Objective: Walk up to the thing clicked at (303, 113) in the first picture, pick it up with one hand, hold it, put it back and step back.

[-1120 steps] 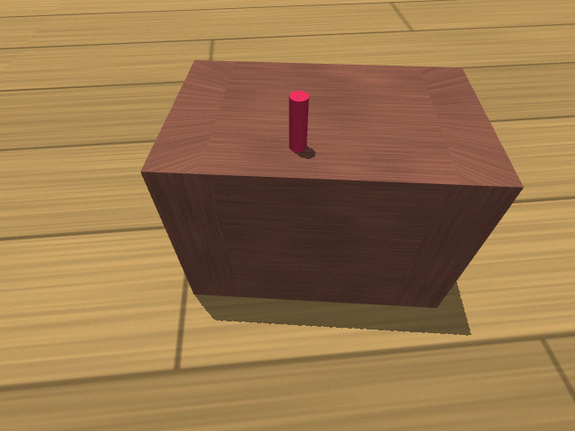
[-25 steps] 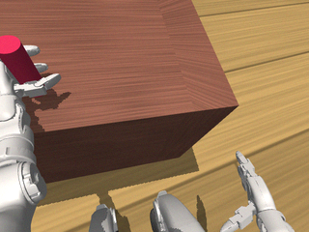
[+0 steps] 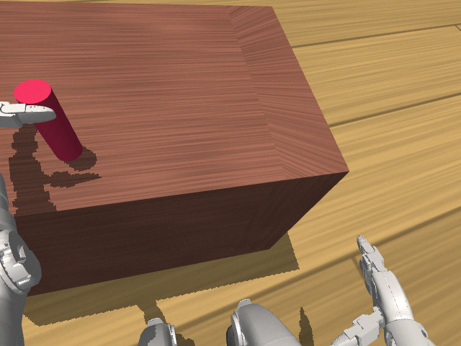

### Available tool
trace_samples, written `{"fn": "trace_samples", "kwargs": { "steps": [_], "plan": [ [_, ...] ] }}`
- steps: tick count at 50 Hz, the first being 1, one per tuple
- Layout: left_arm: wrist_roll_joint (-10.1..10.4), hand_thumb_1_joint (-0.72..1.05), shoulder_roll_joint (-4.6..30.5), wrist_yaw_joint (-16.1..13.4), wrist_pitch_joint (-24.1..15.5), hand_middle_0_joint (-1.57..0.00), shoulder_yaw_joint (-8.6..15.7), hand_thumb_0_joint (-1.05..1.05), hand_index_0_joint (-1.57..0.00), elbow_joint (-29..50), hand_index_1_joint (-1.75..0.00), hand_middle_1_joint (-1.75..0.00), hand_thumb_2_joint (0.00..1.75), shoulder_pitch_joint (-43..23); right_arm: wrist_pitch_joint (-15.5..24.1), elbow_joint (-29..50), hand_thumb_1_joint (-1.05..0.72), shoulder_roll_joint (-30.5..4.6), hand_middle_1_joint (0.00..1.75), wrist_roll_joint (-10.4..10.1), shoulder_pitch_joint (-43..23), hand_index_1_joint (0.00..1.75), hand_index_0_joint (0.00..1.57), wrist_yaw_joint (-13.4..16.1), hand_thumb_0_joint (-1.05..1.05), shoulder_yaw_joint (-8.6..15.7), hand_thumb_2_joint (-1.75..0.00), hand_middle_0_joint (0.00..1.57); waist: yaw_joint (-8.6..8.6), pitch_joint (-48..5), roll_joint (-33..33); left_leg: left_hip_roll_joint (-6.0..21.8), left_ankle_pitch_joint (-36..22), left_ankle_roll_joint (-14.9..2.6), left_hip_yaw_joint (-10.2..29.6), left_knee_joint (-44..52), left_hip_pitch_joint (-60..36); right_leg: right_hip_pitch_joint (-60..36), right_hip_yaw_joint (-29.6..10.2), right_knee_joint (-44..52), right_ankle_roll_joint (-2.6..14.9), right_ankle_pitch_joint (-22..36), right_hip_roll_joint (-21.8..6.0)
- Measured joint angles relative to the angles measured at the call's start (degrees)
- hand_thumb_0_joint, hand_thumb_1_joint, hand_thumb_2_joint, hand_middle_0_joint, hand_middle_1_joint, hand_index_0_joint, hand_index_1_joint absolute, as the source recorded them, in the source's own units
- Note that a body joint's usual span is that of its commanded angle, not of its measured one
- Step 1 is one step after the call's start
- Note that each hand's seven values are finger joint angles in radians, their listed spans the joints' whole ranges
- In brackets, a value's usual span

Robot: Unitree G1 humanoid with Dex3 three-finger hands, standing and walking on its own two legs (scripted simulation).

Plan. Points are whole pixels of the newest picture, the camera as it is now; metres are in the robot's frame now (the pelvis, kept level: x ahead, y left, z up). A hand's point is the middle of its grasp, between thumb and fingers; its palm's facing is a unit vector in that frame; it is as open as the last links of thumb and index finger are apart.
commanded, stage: rise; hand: left
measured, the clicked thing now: (53, 125) +0.52 +0.22 +0.04
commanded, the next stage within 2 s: sink last in 0.14 s
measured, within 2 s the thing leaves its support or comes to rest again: neither
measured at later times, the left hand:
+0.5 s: hand out of the picture +0.44 +0.39 +0.11, palm faces +0.46 -0.82 -0.33, open 17.6 cm
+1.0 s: hand out of the picture +0.21 +0.27 +0.12, palm faces +0.37 -0.85 -0.38, open 17.4 cm
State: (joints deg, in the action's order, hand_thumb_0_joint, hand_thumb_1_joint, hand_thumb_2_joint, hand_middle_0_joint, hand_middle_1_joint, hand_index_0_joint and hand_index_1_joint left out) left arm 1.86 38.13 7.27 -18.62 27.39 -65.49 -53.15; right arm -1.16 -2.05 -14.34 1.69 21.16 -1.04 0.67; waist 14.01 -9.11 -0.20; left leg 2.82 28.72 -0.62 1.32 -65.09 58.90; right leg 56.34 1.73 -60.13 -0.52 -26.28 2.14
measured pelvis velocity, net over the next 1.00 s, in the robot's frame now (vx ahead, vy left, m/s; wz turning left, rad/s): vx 0.03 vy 0.00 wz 0.05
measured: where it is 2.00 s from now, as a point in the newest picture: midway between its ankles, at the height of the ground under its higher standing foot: outside the picture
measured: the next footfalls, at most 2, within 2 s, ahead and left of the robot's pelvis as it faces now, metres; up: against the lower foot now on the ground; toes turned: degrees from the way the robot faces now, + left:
none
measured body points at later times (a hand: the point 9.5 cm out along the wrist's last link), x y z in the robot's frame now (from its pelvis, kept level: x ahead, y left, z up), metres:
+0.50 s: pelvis +0.02 +0.01 +0.04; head +0.10 +0.04 +0.48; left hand +0.41 +0.43 +0.13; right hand +0.18 -0.25 +0.00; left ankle +0.01 +0.11 -0.65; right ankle +0.02 -0.13 -0.65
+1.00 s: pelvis +0.03 +0.00 +0.05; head +0.04 -0.01 +0.50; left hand +0.19 +0.31 +0.14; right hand +0.20 -0.25 +0.01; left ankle +0.01 +0.11 -0.65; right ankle +0.02 -0.13 -0.65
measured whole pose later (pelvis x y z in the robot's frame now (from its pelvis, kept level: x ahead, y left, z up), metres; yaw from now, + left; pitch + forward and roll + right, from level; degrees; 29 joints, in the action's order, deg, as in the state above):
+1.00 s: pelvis +0.03 +0.00 +0.05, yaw +3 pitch +7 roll -1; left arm 4.3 18.5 -3.4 1.8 15.2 13.3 27.1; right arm -3.8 -9.8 -13.4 -3.8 26.0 2.7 5.8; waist -2.6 -7.4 1.7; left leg 0.0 25.3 -0.6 0.0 -48.0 29.4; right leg 28.3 0.7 -46.9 -0.7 -25.3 -0.7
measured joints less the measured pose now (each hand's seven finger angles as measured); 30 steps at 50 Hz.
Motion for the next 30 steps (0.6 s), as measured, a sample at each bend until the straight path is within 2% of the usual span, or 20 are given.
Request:
{"fn": "trace_samples", "kwargs": {
  "steps": [5,6,8,13,16,19,23,25,30],
  "plan": [
    [0.8,-0.42,3.6,3.5,3.5,-0.13,-0.5,-0.01,-0.13,-5.1,-0.11,-0.10,0.09,-3.2,-0.2,-3.2,0.51,0.1,0.05,-0.8,-1.2,0.05,0.05,0.2,-0.01,-1.2,-0.05,0.06,-1.51,-0.1,1.5,-0.1,-0.6,-0.32,-0.4,2.3,-2.6,-2.6,-0.3,2.6,-0.26,0.8,-0.1],
    [-0.5,-0.44,4.1,3.5,4.3,-0.12,-0.6,-0.01,-0.12,-5.5,-0.10,-0.09,0.08,-3.1,-0.6,-2.9,0.52,0.1,0.05,-1.0,-1.2,0.05,0.05,0.1,-0.01,-1.3,-0.05,0.06,-1.87,0.1,1.7,-0.1,-0.8,-0.38,-0.6,2.9,-3.2,-3.2,-0.6,3.1,-0.34,1.0,-0.1],
    [-2.6,-0.47,5.1,2.2,6.6,-0.10,-0.6,-0.01,-0.10,-6.0,-0.09,-0.08,0.08,-2.2,-1.6,-1.6,0.53,-0.1,0.05,-1.5,-0.6,0.05,0.06,0.0,-0.01,-1.3,-0.05,0.06,-2.57,0.4,2.0,-0.3,-1.3,-0.48,-1.1,4.5,-5.0,-4.6,-1.1,4.4,-0.50,1.4,-0.3],
    [-5.1,-0.53,6.8,-1.1,11.5,-0.08,0.7,-0.01,-0.08,-7.7,-0.08,-0.07,0.07,0.7,-3.6,-0.2,0.55,-1.1,0.05,-2.7,1.4,0.05,0.06,-0.8,-0.01,-0.8,-0.05,0.06,-3.99,1.1,1.4,-0.6,-2.6,-0.67,-2.0,8.7,-9.2,-8.4,-1.8,7.9,-0.68,2.6,-0.7],
    [-6.1,-0.55,8.3,-2.9,13.5,-0.07,2.0,-0.01,-0.07,-7.3,-0.08,-0.06,0.07,2.8,-4.7,-0.8,0.55,-1.8,0.05,-3.1,2.0,0.05,0.06,-1.0,-0.01,-0.1,-0.05,0.06,-4.61,1.3,0.2,-0.7,-3.1,-0.57,-2.0,10.2,-10.8,-10.0,-1.9,9.2,-0.59,3.0,-0.7],
    [-6.2,-0.57,9.0,-4.7,14.6,-0.07,1.9,-0.01,-0.06,-5.7,-0.08,-0.06,0.08,4.8,-4.9,-2.8,0.54,-2.1,0.05,-3.3,1.9,0.05,0.06,-1.1,-0.01,0.7,-0.06,0.06,-5.63,1.6,-0.6,-0.7,-3.4,-0.38,-1.6,11.1,-12.0,-11.4,-1.5,10.5,-0.45,3.3,-0.7],
    [-5.6,-0.58,7.1,-6.4,15.6,-0.07,-0.9,-0.01,-0.05,-0.9,-0.08,-0.05,0.08,9.4,-4.5,-5.9,0.52,-1.9,0.05,-3.5,1.3,0.05,0.05,-1.2,-0.01,1.0,-0.06,0.06,-7.75,1.4,-0.9,-0.8,-3.7,-0.26,-1.1,12.6,-13.9,-13.8,-0.9,12.5,-0.42,3.7,-0.8],
    [-5.1,-0.58,4.7,-6.7,16.2,-0.07,-3.1,-0.01,-0.05,3.0,-0.08,-0.04,0.08,13.0,-3.8,-7.5,0.51,-1.5,0.05,-3.5,1.1,0.05,0.05,-1.4,-0.01,0.8,-0.07,0.05,-9.00,0.9,-0.4,-0.9,-3.7,-0.28,-0.9,13.3,-15.1,-15.3,-0.8,13.6,-0.44,3.8,-0.9],
    [-2.9,-0.56,-3.0,-6.9,17.8,-0.07,-5.8,-0.01,-0.04,17.8,-0.08,-0.04,0.09,28.0,-3.2,-10.2,0.48,-0.8,0.05,-4.2,1.4,0.05,0.05,-1.7,-0.01,0.7,-0.08,0.06,-11.07,-0.8,1.5,-1.3,-3.4,-0.67,-1.3,15.4,-19.8,-19.8,-1.2,15.6,-0.69,3.6,-1.3]
  ]
}}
